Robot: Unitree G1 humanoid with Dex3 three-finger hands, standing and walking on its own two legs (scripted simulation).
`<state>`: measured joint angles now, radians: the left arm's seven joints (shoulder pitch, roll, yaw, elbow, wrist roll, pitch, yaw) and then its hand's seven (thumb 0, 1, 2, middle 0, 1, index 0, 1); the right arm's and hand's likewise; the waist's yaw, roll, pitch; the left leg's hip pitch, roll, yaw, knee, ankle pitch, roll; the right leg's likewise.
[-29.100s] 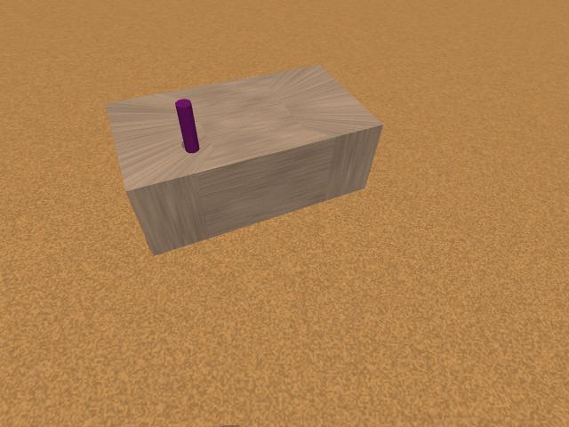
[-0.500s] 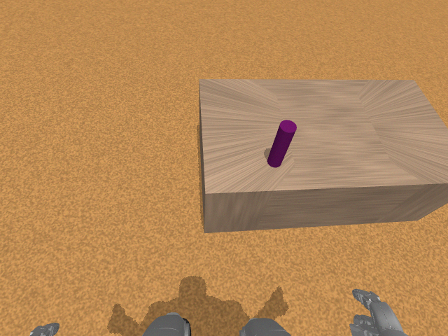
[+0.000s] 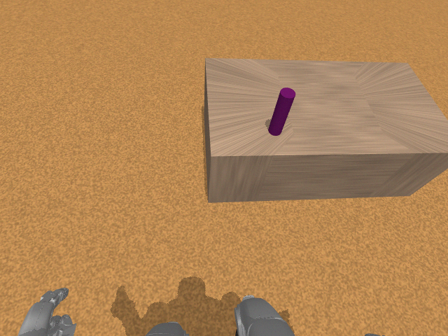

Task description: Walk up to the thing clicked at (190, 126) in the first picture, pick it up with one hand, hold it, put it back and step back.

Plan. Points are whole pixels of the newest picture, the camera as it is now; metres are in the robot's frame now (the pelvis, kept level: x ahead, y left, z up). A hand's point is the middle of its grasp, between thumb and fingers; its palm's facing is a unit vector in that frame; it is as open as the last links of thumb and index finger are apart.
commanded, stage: step back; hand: right
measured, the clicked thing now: (280, 113) +0.84 -0.26 -0.27
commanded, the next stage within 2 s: stand in 1.74 s
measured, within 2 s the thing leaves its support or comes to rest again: neither
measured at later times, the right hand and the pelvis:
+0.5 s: hand out of the picture -0.08 -0.29 -0.15, palm faces -0.01 +0.92 -0.39, open 7.4 cm; pelvis -0.17 -0.01 +0.00, yaw -2 degrees
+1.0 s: hand out of the picture -0.21 -0.28 -0.13, palm faces +0.03 +0.92 -0.40, open 7.4 cm; pelvis -0.29 +0.00 +0.01, yaw -5 degrees
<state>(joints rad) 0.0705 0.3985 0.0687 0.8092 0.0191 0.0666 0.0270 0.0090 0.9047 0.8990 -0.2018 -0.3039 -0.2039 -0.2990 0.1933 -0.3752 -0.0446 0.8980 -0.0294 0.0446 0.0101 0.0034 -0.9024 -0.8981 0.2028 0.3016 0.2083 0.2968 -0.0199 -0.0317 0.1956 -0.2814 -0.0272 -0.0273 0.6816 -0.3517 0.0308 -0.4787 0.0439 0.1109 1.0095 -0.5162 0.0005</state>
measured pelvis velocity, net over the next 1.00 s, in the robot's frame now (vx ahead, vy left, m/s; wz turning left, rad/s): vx -0.29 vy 0.00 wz -0.08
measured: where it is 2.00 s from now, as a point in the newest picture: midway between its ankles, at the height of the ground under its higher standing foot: outside the picture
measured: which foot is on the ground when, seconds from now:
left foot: down 0.00-0.30, up 0.32-0.56, down 0.58-1.00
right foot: up 0.00-0.24, down 0.26-0.60, up 0.62-0.86, down 0.88-1.00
